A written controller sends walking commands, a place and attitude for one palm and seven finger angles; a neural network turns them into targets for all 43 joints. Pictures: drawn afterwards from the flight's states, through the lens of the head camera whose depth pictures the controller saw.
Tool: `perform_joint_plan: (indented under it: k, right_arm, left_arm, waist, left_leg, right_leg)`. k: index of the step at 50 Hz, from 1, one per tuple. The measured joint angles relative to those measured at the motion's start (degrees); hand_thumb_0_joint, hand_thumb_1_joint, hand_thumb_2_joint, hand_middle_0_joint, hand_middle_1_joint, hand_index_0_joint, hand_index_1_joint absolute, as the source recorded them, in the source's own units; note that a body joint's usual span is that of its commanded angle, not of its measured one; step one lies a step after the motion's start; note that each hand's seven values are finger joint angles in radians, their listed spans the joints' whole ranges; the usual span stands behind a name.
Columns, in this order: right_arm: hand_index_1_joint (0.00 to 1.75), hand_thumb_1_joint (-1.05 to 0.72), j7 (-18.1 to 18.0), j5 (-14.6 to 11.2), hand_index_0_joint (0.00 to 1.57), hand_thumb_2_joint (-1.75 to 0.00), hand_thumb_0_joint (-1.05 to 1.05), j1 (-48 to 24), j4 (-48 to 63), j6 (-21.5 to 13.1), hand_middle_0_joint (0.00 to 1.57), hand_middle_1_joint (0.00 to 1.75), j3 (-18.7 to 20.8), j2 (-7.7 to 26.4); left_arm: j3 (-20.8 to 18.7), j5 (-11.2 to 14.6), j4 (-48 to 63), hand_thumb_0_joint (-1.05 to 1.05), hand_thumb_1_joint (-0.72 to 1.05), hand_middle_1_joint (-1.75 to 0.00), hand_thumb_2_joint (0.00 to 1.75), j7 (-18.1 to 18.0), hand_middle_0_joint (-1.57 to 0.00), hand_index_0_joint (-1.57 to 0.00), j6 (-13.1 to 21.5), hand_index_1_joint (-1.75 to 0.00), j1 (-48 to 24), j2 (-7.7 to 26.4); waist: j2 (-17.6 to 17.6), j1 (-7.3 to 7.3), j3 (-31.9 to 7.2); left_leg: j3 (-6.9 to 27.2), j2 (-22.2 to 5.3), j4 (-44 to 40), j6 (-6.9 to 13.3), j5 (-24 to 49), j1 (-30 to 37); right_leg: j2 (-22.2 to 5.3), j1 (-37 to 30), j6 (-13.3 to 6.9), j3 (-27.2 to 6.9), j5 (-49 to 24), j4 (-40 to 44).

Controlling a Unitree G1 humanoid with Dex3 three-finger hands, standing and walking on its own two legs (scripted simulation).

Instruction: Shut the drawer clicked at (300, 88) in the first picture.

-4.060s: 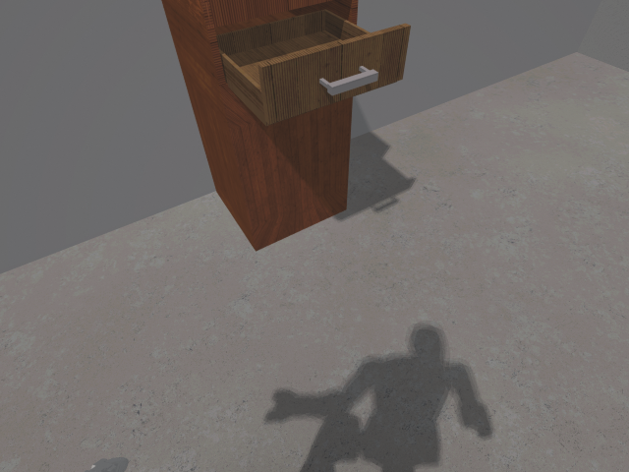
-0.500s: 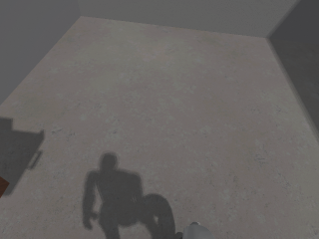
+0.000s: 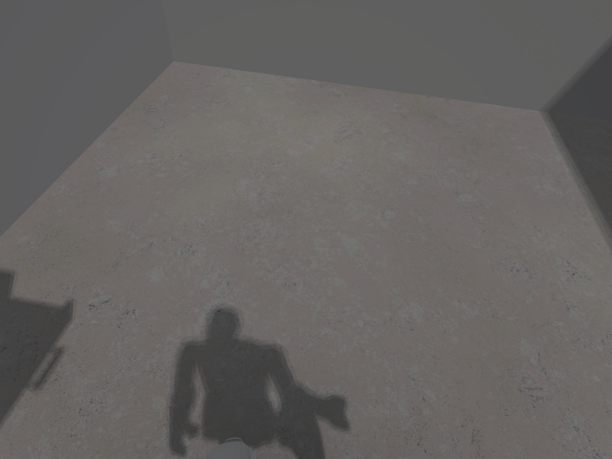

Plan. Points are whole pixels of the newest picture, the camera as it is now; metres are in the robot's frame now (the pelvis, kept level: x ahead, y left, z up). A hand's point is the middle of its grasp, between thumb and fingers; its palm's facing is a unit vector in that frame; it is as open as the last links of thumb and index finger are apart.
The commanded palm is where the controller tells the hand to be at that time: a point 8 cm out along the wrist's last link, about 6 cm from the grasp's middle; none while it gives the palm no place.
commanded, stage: walk to a spot facing it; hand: left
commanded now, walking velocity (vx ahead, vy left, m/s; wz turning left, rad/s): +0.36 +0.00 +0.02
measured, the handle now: out of the picture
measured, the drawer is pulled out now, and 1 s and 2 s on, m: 0.26 0.26 0.26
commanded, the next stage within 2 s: turn to face it in 0.24 s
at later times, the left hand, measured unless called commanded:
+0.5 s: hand (194, 394) +0.25 +0.19 -0.17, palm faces -0.04 -0.98 -0.20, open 7.3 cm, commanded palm none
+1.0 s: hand (176, 385) +0.27 +0.23 -0.19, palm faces +0.28 -0.94 -0.20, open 7.3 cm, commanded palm none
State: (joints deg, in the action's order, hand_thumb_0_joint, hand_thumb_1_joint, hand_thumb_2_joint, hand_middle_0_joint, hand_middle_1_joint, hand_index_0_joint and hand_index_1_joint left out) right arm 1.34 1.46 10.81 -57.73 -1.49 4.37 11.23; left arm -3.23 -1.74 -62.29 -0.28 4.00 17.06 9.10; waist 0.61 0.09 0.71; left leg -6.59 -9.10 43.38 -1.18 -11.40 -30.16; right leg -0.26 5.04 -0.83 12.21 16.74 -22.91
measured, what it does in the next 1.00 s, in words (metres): walks ahead: left foot, then right foot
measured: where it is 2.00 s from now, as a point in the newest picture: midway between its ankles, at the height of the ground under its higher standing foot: outside the picture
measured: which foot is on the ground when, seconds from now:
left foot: up 0.00-0.06, down 0.08-0.56, up 0.58-0.90, down 0.92-1.00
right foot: down 0.00-0.08, up 0.10-0.54, down 0.56-0.92, up 0.94-1.00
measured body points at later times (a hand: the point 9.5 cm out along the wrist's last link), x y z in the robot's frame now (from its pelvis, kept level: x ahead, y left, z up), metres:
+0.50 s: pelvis +0.18 +0.01 +0.00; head +0.21 +0.01 +0.45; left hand +0.25 +0.25 -0.15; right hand +0.12 -0.19 -0.15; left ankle +0.14 +0.12 -0.74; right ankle +0.27 -0.13 -0.70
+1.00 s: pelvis +0.22 +0.02 -0.02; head +0.25 +0.05 +0.43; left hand +0.25 +0.28 -0.17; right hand +0.38 -0.23 -0.13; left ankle +0.24 +0.12 -0.74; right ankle +0.26 -0.12 -0.70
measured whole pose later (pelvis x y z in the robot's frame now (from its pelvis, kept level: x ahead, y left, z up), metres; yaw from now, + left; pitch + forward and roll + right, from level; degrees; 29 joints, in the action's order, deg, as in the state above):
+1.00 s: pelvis +0.22 +0.02 -0.02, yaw +13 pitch +0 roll -1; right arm 0.6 1.5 9.8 -51.6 0.7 4.8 13.2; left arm -5.4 -1.5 -53.7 -1.0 -3.7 9.1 12.8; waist -2.4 -1.1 3.6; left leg -6.2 -3.3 40.5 2.2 -17.8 -22.5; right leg -8.3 25.9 3.7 9.4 28.0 -56.6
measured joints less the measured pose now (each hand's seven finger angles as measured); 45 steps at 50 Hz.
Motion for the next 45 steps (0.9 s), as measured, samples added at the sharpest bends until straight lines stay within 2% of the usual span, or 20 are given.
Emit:
perform_joint_plan:
  k: [4,5,6,8,9,12,16,19,22,25,27,28,29,31,33,36,40,43,45]
  right_arm:
    - [0.30,-0.93,0.4,0.2,0.19,-0.90,0.01,-1.8,1.6,-1.1,0.19,0.30,-0.5,0.5]
    - [0.30,-0.92,0.2,0.5,0.19,-0.90,0.01,-2.3,1.9,-1.8,0.19,0.30,-0.6,0.4]
    - [0.30,-0.92,0.0,0.6,0.19,-0.90,0.01,-2.6,2.3,-2.4,0.19,0.30,-0.9,0.1]
    - [0.30,-0.92,-0.7,0.4,0.19,-0.90,0.01,-2.2,2.4,-2.9,0.19,0.30,-1.4,-0.7]
    - [0.30,-0.91,-1.0,0.3,0.19,-0.90,0.01,-1.7,2.2,-2.9,0.19,0.30,-1.7,-1.3]
    - [0.30,-0.93,-2.3,-0.2,0.20,-0.90,0.00,0.8,0.6,-3.1,0.20,0.30,-1.6,-2.9]
    - [0.30,-0.96,-2.7,-0.3,0.20,-0.90,-0.01,4.3,-1.7,-2.9,0.20,0.30,-1.4,-2.6]
    - [0.30,-0.94,-2.6,-0.4,0.20,-0.90,0.00,6.7,-3.2,-2.6,0.20,0.30,-1.8,-3.0]
    - [0.30,-0.93,-2.4,-0.3,0.20,-0.90,0.00,8.8,-4.7,-2.2,0.20,0.30,-2.2,-3.8]
    - [0.30,-0.92,-2.3,-0.2,0.20,-0.90,0.00,10.9,-6.3,-1.5,0.20,0.30,-2.5,-5.0]
    - [0.30,-0.91,-2.2,-0.4,0.20,-0.90,0.00,12.6,-7.4,-0.7,0.20,0.30,-2.5,-5.8]
    - [0.30,-0.91,-2.0,-0.5,0.20,-0.90,0.01,13.5,-7.8,-0.2,0.20,0.30,-2.5,-6.1]
    - [0.30,-0.91,-1.9,-0.7,0.20,-0.90,0.01,13.5,-8.2,0.4,0.20,0.30,-2.4,-5.9]
    - [0.30,-0.91,-1.9,-0.9,0.20,-0.90,0.01,12.4,-8.1,2.1,0.20,0.30,-2.2,-5.4]
    - [0.30,-0.91,-1.8,-1.0,0.20,-0.90,0.01,11.1,-7.4,3.0,0.20,0.30,-1.8,-5.0]
    - [0.30,-0.91,-1.3,-0.8,0.19,-0.90,0.01,8.5,-5.4,3.9,0.20,0.30,-1.1,-4.0]
    - [0.30,-0.91,-0.8,-0.5,0.19,-0.90,0.01,4.8,-1.8,4.4,0.19,0.30,-0.2,-2.1]
    - [0.30,-0.91,-0.5,-0.5,0.19,-0.90,0.01,2.1,1.0,4.2,0.19,0.30,0.3,-0.5]
    - [0.30,-0.91,-0.3,-0.4,0.19,-0.90,0.01,0.8,2.9,3.9,0.19,0.30,0.5,0.6]
  left_arm:
    - [0.0,0.1,-1.2,0.00,0.91,-0.29,0.90,0.2,-0.20,-0.20,-0.5,-0.30,3.5,0.0]
    - [-0.1,0.3,-1.6,0.00,0.91,-0.29,0.90,0.3,-0.20,-0.20,-1.0,-0.30,4.0,0.1]
    - [-0.2,0.5,-2.0,0.00,0.91,-0.29,0.90,0.4,-0.20,-0.20,-1.6,-0.30,4.0,0.2]
    - [-0.3,0.5,-2.5,0.00,0.91,-0.29,0.90,0.6,-0.20,-0.20,-2.7,-0.30,3.6,0.5]
    - [-0.5,0.4,-2.6,0.00,0.91,-0.29,0.90,0.7,-0.20,-0.20,-2.9,-0.30,3.2,0.8]
    - [-1.1,0.1,-1.8,0.00,0.91,-0.29,0.90,0.8,-0.20,-0.20,-3.4,-0.30,1.9,1.3]
    - [-1.7,-0.1,0.0,0.00,0.91,-0.29,0.90,0.7,-0.20,-0.20,-4.2,-0.30,0.8,1.0]
    - [-1.9,-0.1,0.9,0.00,0.91,-0.29,0.90,0.8,-0.19,-0.20,-4.8,-0.30,-0.5,0.9]
    - [-1.4,0.0,1.2,0.00,0.91,-0.29,0.90,0.6,-0.19,-0.20,-4.8,-0.30,-2.7,0.6]
    - [-0.9,0.0,1.7,0.00,0.92,-0.29,0.90,0.0,-0.19,-0.20,-4.2,-0.30,-5.3,0.7]
    - [-0.5,0.1,2.4,0.00,0.92,-0.29,0.90,-0.1,-0.20,-0.20,-3.4,-0.30,-6.6,0.7]
    - [-0.4,0.0,2.9,0.00,0.92,-0.29,0.90,-0.1,-0.20,-0.20,-2.8,-0.30,-7.0,0.7]
    - [-0.3,0.0,3.1,0.00,0.92,-0.29,0.90,-0.3,-0.20,-0.20,-2.2,-0.30,-7.8,0.0]
    - [0.2,0.3,4.0,0.00,0.91,-0.29,0.90,-0.5,-0.20,-0.20,-1.6,-0.30,-9.2,-1.3]
    - [0.4,0.4,5.0,0.00,0.91,-0.29,0.90,-0.9,-0.20,-0.20,-1.7,-0.30,-9.7,-2.2]
    - [-0.1,0.5,6.4,-0.01,0.92,-0.29,0.90,-1.8,-0.20,-0.20,-2.2,-0.30,-10.0,-2.6]
    - [-0.2,-0.1,7.2,-0.02,0.92,-0.30,0.90,-1.9,-0.20,-0.20,-3.5,-0.30,-10.0,-1.6]
    - [-0.5,-0.3,7.7,-0.01,0.92,-0.30,0.90,-1.6,-0.20,-0.21,-4.5,-0.30,-9.8,-0.4]
    - [-0.8,-0.1,8.1,-0.01,0.91,-0.30,0.90,-1.4,-0.20,-0.21,-5.1,-0.30,-9.3,0.6]
  waist:
    - [-1.3,1.58,0.9]
    - [-1.9,1.52,1.4]
    - [-2.4,1.49,2.1]
    - [-2.6,1.37,2.8]
    - [-2.8,1.31,2.9]
    - [-3.0,1.52,2.7]
    - [-2.6,1.55,1.7]
    - [-2.3,1.16,1.6]
    - [-1.8,-0.32,2.1]
    - [-1.3,-2.07,2.9]
    - [-1.1,-2.71,2.8]
    - [-1.2,-2.78,2.4]
    - [0.0,-2.68,2.7]
    - [1.9,-3.04,3.4]
    - [2.0,-2.97,3.6]
    - [1.6,-2.69,2.8]
    - [0.2,-2.31,1.9]
    - [-1.0,-1.69,2.0]
    - [-1.7,-1.29,2.2]
  left_leg:
    - [-1.8,2.1,-9.2,1.4,-0.1,6.7]
    - [-2.3,2.8,-8.3,2.8,0.7,6.9]
    - [-2.9,3.1,-6.5,3.9,-0.2,7.1]
    - [-3.7,3.6,-6.2,4.8,-2.4,8.9]
    - [-4.2,3.9,-7.6,4.7,-2.7,10.4]
    - [-5.5,5.1,-13.5,4.3,-1.7,15.2]
    - [-7.5,5.9,-19.9,4.2,-1.1,20.6]
    - [-8.9,5.9,-22.4,3.6,-1.6,23.7]
    - [-9.0,5.7,-22.9,2.7,-2.8,25.5]
    - [-7.8,5.1,-20.2,1.5,-5.4,25.7]
    - [-6.7,4.8,-16.3,0.4,-8.4,24.9]
    - [-6.0,4.8,-13.2,-0.2,-10.3,23.8]
    - [-4.4,4.1,-8.4,-0.2,-13.1,21.6]
    - [-0.1,4.4,4.1,-0.3,-19.2,15.8]
    - [1.4,4.9,14.7,-0.7,-19.5,10.5]
    - [1.4,4.3,19.8,-1.3,-16.6,5.3]
    - [0.1,3.4,13.8,-1.7,-14.4,4.0]
    - [-0.7,3.3,6.5,-1.6,-13.5,5.6]
    - [-1.2,3.5,0.0,-1.4,-10.2,8.0]
  right_leg:
    - [-1.8,-2.4,2.1,-0.1,5.6,-4.6]
    - [-3.1,-0.6,1.8,-0.8,7.6,-10.2]
    - [-3.6,2.6,1.2,-2.9,9.8,-18.5]
    - [-3.3,9.7,0.2,-6.7,9.8,-34.9]
    - [-3.5,12.9,0.0,-7.7,7.8,-40.2]
    - [-4.5,20.6,0.4,-9.5,1.3,-45.7]
    - [-5.5,26.9,1.3,-10.5,-4.0,-43.6]
    - [-6.2,28.8,2.1,-9.7,-6.3,-38.9]
    - [-6.5,26.6,2.4,-8.0,-6.6,-28.4]
    - [-5.7,22.0,2.3,-6.5,-6.6,-17.9]
    - [-5.0,17.7,2.5,-5.4,-9.2,-11.3]
    - [-5.1,15.8,1.2,-4.8,-8.8,-9.0]
    - [-4.7,15.9,-0.1,-3.9,-5.8,-10.1]
    - [-4.6,15.9,-1.1,-1.9,-3.2,-12.1]
    - [-5.2,14.6,-0.9,-0.4,-3.5,-11.1]
    - [-5.9,12.6,-0.8,1.9,-4.0,-8.7]
    - [-7.4,11.3,-0.1,4.2,-3.8,-7.8]
    - [-8.9,11.3,0.7,5.8,-2.6,-9.7]
    - [-10.1,12.0,1.5,6.7,-1.1,-12.5]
